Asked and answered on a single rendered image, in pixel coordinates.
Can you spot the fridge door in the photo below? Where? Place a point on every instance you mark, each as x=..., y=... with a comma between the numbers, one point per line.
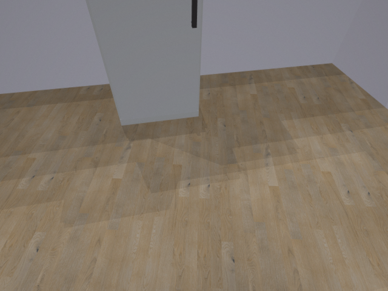
x=152, y=54

